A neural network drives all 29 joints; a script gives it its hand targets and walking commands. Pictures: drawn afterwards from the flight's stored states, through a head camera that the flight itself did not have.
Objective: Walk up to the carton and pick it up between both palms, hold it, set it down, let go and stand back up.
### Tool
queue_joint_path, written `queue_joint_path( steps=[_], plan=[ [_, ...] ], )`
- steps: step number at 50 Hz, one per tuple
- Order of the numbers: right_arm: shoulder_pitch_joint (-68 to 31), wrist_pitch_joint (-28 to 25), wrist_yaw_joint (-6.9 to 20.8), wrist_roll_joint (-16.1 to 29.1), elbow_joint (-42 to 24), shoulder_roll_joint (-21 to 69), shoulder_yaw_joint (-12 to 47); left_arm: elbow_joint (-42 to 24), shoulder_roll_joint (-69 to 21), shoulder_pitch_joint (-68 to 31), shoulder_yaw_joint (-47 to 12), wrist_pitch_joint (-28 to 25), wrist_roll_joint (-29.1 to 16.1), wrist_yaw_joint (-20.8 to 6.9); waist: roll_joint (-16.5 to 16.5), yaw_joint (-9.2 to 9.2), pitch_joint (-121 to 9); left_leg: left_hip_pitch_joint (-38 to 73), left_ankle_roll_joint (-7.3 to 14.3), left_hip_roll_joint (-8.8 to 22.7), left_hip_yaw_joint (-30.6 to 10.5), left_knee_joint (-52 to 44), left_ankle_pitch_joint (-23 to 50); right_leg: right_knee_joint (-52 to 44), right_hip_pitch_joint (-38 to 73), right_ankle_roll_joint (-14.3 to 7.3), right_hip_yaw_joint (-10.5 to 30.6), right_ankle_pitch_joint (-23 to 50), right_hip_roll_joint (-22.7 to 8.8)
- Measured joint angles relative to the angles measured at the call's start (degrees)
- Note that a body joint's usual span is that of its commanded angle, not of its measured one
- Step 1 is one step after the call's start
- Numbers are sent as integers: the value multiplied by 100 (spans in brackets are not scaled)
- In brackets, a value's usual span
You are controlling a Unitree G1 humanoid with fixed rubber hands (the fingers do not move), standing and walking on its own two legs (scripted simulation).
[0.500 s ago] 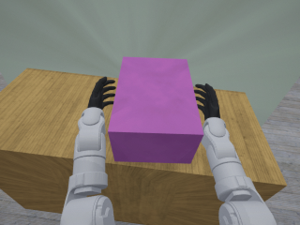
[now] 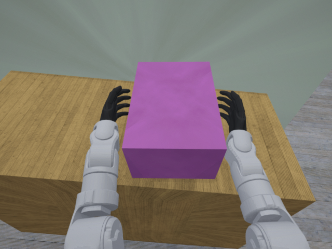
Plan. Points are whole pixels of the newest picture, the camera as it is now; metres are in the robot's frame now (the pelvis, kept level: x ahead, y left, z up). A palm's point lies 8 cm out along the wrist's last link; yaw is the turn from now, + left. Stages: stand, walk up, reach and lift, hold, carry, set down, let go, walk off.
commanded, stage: set down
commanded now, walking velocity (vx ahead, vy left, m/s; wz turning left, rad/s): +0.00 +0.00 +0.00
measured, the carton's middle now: (173, 115) +0.43 -0.04 +0.08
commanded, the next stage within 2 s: none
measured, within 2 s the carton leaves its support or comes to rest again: neither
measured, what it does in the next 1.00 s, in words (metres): stands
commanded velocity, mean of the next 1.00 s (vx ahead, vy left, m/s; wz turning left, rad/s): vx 0.00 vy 0.00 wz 0.00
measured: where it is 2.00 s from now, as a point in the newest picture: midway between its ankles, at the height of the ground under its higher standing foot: outside the picture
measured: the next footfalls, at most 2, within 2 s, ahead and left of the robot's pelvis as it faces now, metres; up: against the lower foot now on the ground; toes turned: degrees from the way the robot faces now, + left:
none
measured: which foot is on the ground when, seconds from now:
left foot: down 0.00-1.00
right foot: down 0.00-1.00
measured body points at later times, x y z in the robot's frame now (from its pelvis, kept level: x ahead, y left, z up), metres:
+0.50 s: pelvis -0.01 +0.01 +0.00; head +0.00 +0.04 +0.45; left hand +0.43 +0.10 +0.11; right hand +0.36 -0.20 +0.11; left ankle -0.02 +0.12 -0.75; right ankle -0.01 -0.14 -0.75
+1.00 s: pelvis +0.01 +0.01 +0.00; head +0.04 +0.04 +0.45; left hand +0.46 +0.09 +0.09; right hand +0.38 -0.20 +0.09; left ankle -0.02 +0.12 -0.75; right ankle -0.01 -0.14 -0.75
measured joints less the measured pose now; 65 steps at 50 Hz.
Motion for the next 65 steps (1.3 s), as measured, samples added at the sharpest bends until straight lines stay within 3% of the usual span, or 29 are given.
queue_joint_path(
  steps=[7,18,34,48,65],
  plan=[
    [-152,-101,-2,-215,73,114,-277,385,173,-297,-68,-201,-159,28,10,-24,-122,-189,17,-34,-20,7,46,-2,-169,18,-40,38,-37],
    [-405,-188,110,-614,681,242,-891,1477,174,-883,235,-409,122,-53,0,-50,-130,-149,47,-48,87,-73,96,-25,-188,42,27,87,-64],
    [-706,-443,224,-1205,969,388,-1567,2611,328,-1424,414,-1099,35,23,126,-4,-305,-547,34,-6,225,-158,184,-39,-666,20,103,181,-41],
    [-659,-686,217,-1472,1051,572,-1859,3055,445,-1488,425,-1489,12,-33,184,-85,-462,-865,61,-9,262,-121,123,-119,-929,50,79,186,-57],
    [-845,-1067,187,-1624,1529,572,-2182,3905,644,-1868,265,-1932,-102,115,184,-176,-682,-1416,68,35,311,83,40,-98,-1404,53,31,213,-37]
  ],
)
